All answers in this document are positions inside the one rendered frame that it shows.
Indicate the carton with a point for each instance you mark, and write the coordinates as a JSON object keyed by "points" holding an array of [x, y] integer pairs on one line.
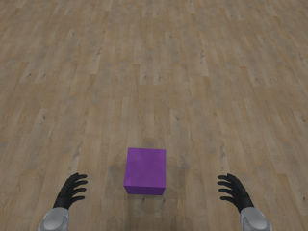
{"points": [[145, 171]]}

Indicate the robot left hand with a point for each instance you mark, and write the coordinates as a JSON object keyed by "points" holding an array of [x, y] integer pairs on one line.
{"points": [[64, 198]]}

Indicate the robot right forearm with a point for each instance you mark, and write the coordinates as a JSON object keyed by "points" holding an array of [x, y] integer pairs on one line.
{"points": [[252, 219]]}

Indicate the robot left forearm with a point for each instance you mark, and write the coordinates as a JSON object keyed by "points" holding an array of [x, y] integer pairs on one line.
{"points": [[56, 219]]}

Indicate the robot right hand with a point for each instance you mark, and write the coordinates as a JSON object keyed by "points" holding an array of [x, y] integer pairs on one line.
{"points": [[241, 198]]}

